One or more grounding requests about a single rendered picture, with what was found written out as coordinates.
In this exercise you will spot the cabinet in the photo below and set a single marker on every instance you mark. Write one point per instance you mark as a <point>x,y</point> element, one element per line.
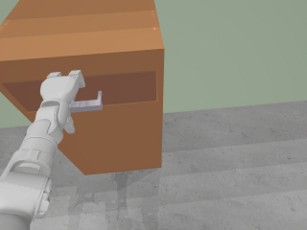
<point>98,37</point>

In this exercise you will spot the robot left forearm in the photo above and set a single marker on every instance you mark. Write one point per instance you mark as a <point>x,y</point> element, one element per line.
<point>38,149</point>

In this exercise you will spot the robot left upper arm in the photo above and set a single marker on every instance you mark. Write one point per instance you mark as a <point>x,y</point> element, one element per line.
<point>24,197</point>

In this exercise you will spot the drawer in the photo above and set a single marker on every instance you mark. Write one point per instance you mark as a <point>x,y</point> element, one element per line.
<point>117,88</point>

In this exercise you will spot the left robot hand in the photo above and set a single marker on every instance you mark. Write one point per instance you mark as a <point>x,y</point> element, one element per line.
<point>64,88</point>

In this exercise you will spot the handle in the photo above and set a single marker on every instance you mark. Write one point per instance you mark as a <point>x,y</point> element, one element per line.
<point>91,105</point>

